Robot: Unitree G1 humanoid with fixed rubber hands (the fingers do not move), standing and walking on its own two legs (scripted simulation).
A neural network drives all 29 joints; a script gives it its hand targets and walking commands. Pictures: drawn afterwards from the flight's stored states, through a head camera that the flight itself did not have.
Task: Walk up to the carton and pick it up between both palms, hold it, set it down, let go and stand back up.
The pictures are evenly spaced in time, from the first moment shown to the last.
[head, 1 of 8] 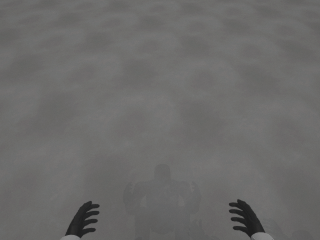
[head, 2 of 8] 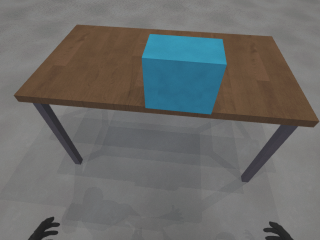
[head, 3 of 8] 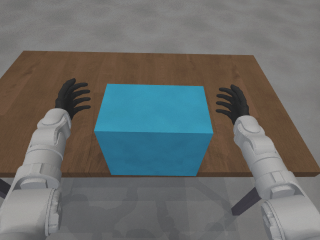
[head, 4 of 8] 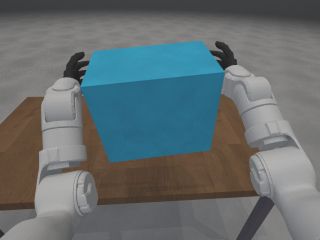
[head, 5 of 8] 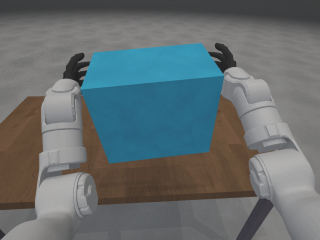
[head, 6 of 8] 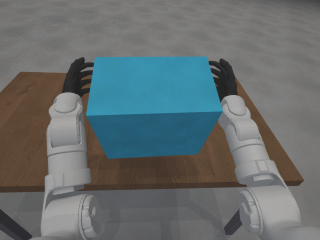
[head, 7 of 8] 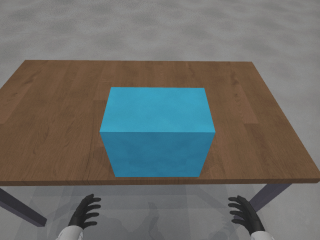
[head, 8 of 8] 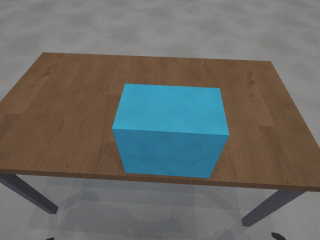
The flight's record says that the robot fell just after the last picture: no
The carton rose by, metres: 0.25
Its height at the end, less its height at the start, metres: +0.00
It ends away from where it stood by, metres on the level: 0.02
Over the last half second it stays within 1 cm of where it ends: yes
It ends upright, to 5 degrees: yes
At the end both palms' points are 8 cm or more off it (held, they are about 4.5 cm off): yes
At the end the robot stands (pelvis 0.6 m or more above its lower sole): yes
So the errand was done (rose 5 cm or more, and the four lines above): yes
